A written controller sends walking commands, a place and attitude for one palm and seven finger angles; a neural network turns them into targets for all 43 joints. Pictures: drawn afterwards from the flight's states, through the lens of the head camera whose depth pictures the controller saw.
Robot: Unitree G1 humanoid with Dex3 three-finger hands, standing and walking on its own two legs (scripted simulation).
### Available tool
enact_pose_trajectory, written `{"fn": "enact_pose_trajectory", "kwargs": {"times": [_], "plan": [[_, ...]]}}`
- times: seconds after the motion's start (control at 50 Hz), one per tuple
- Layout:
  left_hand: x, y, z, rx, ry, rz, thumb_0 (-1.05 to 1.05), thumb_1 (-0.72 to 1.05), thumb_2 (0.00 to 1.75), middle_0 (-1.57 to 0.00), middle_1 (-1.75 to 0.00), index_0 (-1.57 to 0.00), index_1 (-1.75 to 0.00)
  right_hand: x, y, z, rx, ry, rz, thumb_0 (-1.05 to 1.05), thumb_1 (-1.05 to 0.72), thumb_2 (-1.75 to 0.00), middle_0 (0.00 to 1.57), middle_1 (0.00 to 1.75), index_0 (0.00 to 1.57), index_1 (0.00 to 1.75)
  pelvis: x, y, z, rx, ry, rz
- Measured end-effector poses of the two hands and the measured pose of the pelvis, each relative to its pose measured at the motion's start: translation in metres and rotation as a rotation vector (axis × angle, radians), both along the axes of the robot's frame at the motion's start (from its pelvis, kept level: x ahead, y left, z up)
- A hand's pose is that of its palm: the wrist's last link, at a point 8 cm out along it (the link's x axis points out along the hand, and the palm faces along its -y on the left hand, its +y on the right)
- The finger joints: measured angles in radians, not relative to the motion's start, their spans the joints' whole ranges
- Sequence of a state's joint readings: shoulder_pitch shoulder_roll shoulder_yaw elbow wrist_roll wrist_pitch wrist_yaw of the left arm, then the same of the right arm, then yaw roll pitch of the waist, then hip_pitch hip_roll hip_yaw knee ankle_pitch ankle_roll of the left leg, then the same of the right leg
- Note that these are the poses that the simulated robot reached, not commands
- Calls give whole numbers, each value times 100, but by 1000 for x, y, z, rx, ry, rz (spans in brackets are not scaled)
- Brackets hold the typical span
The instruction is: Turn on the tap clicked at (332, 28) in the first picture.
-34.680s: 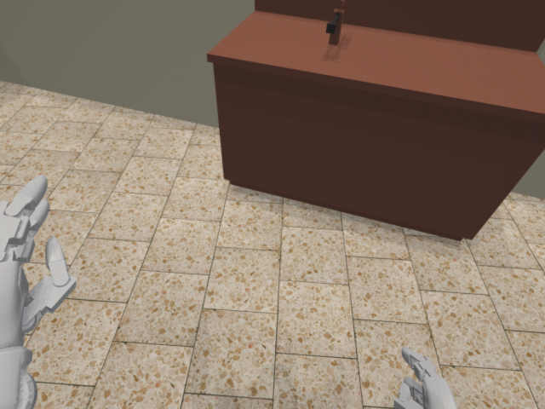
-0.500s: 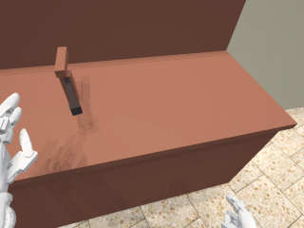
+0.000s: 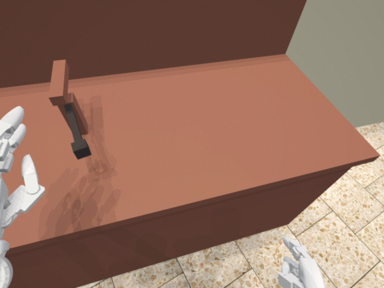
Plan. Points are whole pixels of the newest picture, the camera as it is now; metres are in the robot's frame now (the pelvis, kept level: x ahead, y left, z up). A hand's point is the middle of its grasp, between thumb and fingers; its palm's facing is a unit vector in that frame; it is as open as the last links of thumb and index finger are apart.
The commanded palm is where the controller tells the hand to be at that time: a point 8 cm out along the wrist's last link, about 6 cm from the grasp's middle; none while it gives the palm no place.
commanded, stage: come to a stop and stand still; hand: left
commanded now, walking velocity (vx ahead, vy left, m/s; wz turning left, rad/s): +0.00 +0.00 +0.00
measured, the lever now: (81, 149) +0.36 +0.26 +0.07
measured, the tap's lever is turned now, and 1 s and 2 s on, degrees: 12 12 12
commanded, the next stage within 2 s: look again from close up in 0.14 s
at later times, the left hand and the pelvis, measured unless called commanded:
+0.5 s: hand (45, 199) +0.21 +0.23 +0.16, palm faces +0.28 -0.89 -0.36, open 7.4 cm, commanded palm +0.15 +0.29 +0.17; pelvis -0.02 +0.02 +0.00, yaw -2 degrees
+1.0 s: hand (7, 190) +0.21 +0.28 +0.17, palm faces +0.38 -0.81 -0.45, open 7.4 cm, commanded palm +0.14 +0.30 +0.17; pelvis -0.03 +0.02 +0.00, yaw -1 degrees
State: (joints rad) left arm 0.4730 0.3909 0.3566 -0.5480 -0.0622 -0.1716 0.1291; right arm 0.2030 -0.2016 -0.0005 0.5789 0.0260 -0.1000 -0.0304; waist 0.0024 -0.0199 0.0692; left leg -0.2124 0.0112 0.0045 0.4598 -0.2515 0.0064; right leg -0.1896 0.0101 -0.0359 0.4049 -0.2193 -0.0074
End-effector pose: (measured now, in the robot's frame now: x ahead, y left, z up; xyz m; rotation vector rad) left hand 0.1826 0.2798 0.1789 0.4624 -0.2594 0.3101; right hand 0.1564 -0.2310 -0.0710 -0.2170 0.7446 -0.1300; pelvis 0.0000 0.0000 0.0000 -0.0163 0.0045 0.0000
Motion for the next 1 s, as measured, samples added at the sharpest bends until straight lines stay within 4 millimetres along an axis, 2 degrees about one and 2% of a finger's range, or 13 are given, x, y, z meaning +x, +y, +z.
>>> {"fn": "enact_pose_trajectory", "kwargs": {"times": [0.1, 0.24, 0.3, 0.36, 0.4, 0.48, 0.52, 0.6, 0.7, 0.8, 0.9, 0.96, 1.0], "plan": [[1, 2, 2, 17, 7, 6, 1, 89, 89, -21, -30, -21, -30, 6, -3, 3, 8, -25, -17, 1, -91, -90, 20, 30, 20, 30, 3, 0, 0, -2, 2, -3], [-5, 4, -11, -29, 54, 41, 1, 89, 89, -21, -30, -21, -30, 6, 0, 2, 18, -32, -10, 1, -91, -90, 20, 30, 20, 30, 1, -1, 0, -1, -2, -3], [4, 26, 8, 104, -35, 54, 1, 88, 89, -21, -30, -22, -30, 1, 5, -1, -10, -11, 60, 1, -91, -90, 20, 30, 20, 30, -8, -4, -1, -4, 5, -6], [8, 40, 14, 58, -106, 97, 1, 89, 89, -21, -30, -21, -30, -4, 9, 0, 9, -19, 73, 1, -91, -90, 20, 30, 20, 30, -15, -1, -1, 2, -3, -24], [7, 31, 9, 12, -105, 71, 1, 89, 89, -20, -30, -21, -30, -7, 11, 1, 24, -46, 66, 1, -91, -90, 20, 30, 21, 30, -17, 4, -1, 4, -9, -32], [-4, -1, -6, -35, -34, -63, 1, 90, 89, -20, -30, -20, -30, -15, 16, 2, 43, -81, 31, 1, -91, -90, 20, 30, 21, 30, -19, 14, -2, 8, -19, -41], [-10, -5, -12, -34, 0, -102, 1, 89, 89, -20, -30, -21, -30, -20, 19, 3, 40, -82, 16, 1, -91, -90, 20, 30, 21, 30, -19, 16, -2, 9, -23, -39], [-20, 16, -14, -1, 4, -62, 1, 88, 89, -21, -30, -22, -30, -27, 24, 6, 19, -64, 11, 1, -91, -90, 20, 30, 21, 30, -22, 16, -2, 8, -29, -29], [-26, 41, -5, -21, -85, 44, 1, 89, 89, -21, -30, -21, -30, -27, 29, 7, -5, -55, 51, 1, -90, -90, 20, 30, 21, 30, -26, 19, -2, 3, -34, -22], [-25, 31, -1, -63, -137, 22, 1, 89, 89, -20, -30, -21, -30, -20, 36, 9, 1, -75, 79, 1, -90, -90, 20, 30, 21, 30, -26, 23, -1, 4, -37, -22], [-19, 22, -8, -57, -87, -25, 1, 89, 89, -20, -30, -21, -30, -13, 41, 12, 18, -96, 73, 1, -90, -90, 20, 30, 21, 30, -24, 24, 0, 0, -33, -25], [-16, 24, -10, -38, -56, -26, 1, 89, 89, -21, -30, -21, -30, -11, 41, 13, 19, -98, 66, 1, -90, -90, 20, 30, 21, 30, -23, 23, 0, -2, -29, -25], [-8, 38, 7, 110, -97, -17, 1, 88, 89, -21, -30, -21, -30, -12, 42, 11, -7, -81, 110, 1, -90, -90, 20, 30, 21, 30, -26, 20, -1, -3, -16, -15]]}}
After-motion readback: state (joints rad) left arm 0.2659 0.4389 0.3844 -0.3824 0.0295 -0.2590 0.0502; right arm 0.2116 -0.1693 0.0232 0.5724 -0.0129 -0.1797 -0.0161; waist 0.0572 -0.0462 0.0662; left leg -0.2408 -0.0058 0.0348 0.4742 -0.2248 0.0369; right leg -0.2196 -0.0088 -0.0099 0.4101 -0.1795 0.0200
